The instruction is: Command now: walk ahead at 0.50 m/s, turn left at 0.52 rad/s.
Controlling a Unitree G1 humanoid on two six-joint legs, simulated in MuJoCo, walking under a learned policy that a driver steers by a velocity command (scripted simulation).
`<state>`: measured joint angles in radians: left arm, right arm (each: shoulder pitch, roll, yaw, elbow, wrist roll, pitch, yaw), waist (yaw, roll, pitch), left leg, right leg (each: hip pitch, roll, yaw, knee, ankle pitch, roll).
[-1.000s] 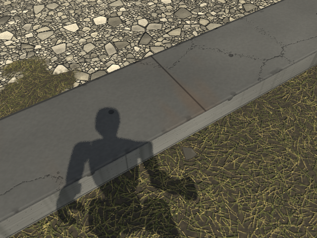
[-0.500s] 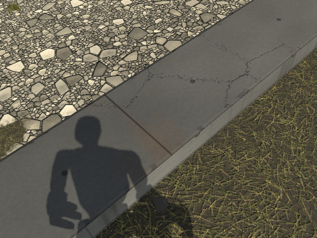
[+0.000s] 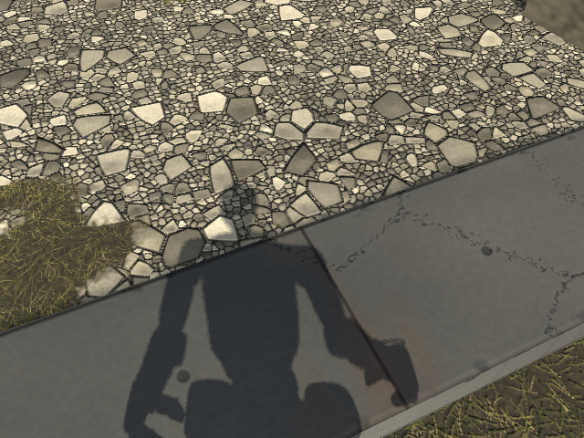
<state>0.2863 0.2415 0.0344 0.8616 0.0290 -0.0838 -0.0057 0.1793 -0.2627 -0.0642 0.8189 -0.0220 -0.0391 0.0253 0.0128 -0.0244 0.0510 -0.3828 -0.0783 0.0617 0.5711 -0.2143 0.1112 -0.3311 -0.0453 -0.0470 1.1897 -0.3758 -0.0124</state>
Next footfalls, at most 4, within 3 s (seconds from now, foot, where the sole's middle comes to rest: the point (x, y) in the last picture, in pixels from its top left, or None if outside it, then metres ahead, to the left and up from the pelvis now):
0.40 right None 0.30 -0.13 -0.76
0.80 left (200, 407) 0.47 0.20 -0.63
1.34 right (283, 274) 0.78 0.04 -0.63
1.98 left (159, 233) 1.02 0.40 -0.81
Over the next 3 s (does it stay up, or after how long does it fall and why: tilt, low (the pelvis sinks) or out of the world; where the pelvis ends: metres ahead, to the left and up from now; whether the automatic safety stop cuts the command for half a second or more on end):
stays up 1.07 0.34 -0.03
